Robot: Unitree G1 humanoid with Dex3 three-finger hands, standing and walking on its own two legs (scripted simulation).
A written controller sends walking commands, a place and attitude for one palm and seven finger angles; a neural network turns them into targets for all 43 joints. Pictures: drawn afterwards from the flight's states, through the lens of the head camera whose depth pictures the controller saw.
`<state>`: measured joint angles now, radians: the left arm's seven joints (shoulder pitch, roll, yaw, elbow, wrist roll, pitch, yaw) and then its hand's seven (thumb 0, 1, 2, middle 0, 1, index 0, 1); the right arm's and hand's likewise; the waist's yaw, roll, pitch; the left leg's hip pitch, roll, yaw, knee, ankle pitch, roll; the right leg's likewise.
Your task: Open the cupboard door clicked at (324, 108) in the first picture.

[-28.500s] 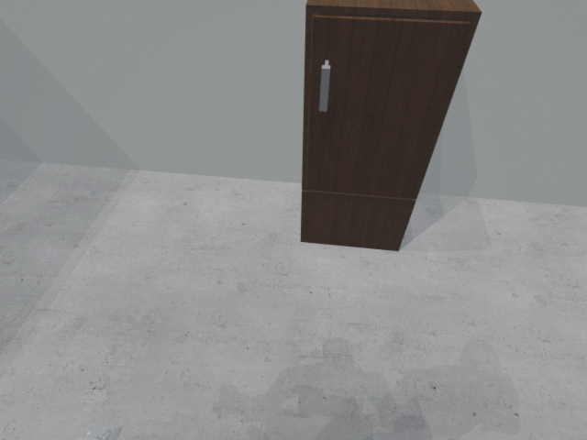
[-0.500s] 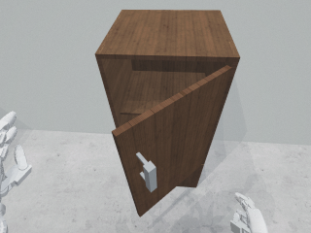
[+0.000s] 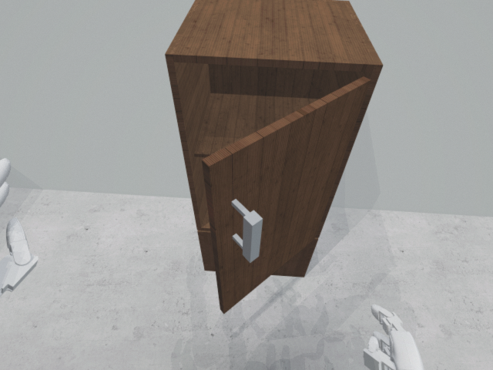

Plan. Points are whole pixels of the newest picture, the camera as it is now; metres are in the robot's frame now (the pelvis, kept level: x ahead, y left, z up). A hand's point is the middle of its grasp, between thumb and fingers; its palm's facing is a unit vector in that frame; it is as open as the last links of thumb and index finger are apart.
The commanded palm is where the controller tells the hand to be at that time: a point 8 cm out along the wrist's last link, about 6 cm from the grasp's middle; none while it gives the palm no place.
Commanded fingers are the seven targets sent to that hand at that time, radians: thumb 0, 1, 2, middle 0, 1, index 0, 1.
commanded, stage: step back with the hand held close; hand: left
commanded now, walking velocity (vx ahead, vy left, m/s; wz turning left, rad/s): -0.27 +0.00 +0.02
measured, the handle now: (244, 230) +0.35 +0.03 +0.01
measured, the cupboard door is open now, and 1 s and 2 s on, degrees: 44 44 44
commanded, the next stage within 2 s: stop stepping back and stand still in 0.44 s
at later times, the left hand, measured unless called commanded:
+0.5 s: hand (19, 330) +0.13 +0.23 +0.17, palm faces +0.35 -0.82 -0.45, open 7.4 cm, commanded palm +0.04 +0.28 +0.19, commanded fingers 0.00 0.90 0.90 -0.20 -0.30 -0.20 -0.30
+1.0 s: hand out of the picture +0.01 +0.20 +0.17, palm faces +0.36 -0.83 -0.42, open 7.4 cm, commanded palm -0.05 +0.26 +0.19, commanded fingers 0.00 0.90 0.90 -0.20 -0.30 -0.20 -0.30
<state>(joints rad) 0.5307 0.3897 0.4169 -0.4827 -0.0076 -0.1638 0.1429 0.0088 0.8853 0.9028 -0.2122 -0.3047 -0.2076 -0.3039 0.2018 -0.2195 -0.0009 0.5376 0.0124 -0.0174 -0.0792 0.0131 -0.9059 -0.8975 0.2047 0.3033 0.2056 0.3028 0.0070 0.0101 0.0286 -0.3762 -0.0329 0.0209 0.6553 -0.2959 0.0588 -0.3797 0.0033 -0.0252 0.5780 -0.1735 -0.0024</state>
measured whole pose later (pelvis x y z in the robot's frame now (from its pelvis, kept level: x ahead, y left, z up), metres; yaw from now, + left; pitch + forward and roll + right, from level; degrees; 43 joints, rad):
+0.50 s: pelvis -0.10 -0.02 +0.00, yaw -1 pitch +7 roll -2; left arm 0.51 0.45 0.43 -0.60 -0.07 -0.19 0.15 0.01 0.89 0.90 -0.21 -0.30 -0.20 -0.30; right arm 0.12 -0.14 0.02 0.62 -0.02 -0.12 -0.04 0.01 -0.90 -0.90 0.21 0.30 0.21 0.30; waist 0.01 -0.04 0.01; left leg -0.55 0.04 0.03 0.31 0.12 0.02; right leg -0.08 0.06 -0.01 0.45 -0.39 -0.01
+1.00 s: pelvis -0.19 -0.04 +0.01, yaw -1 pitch -1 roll +1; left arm 0.57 0.39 0.36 -0.52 -0.02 -0.16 0.13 0.01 0.89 0.90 -0.21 -0.30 -0.21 -0.30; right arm 0.26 -0.20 0.00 0.63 0.00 -0.08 -0.06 0.01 -0.91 -0.90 0.20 0.30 0.20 0.30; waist -0.03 -0.05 -0.05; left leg -0.50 -0.04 0.00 0.90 -0.32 -0.01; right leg -0.21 0.02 -0.02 0.57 -0.34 -0.06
